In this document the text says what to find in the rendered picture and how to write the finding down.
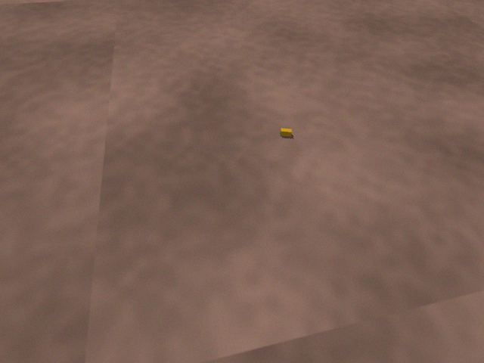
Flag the small box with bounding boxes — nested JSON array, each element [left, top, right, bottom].
[[281, 128, 292, 136]]

